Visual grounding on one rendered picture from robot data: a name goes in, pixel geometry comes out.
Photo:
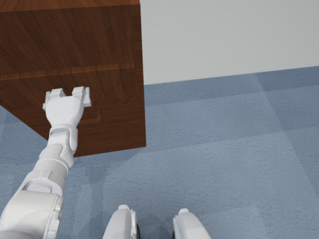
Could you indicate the robot thigh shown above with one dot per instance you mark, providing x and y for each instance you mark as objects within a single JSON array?
[
  {"x": 122, "y": 225},
  {"x": 188, "y": 226}
]

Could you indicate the left robot forearm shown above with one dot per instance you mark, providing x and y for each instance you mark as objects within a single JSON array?
[{"x": 51, "y": 169}]

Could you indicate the drawer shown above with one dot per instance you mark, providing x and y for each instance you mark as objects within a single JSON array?
[{"x": 25, "y": 90}]

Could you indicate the robot left hand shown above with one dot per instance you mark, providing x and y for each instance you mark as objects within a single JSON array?
[{"x": 62, "y": 109}]

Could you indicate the right robot thigh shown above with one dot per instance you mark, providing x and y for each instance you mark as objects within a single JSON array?
[{"x": 188, "y": 226}]

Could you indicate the cabinet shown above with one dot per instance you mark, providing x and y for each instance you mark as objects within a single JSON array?
[{"x": 53, "y": 34}]

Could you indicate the handle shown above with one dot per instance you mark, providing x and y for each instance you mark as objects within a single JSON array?
[
  {"x": 86, "y": 122},
  {"x": 86, "y": 101}
]

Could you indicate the left robot upper arm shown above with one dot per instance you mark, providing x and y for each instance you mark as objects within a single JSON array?
[{"x": 33, "y": 215}]

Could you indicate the left robot thigh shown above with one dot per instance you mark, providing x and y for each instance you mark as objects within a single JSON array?
[{"x": 122, "y": 225}]

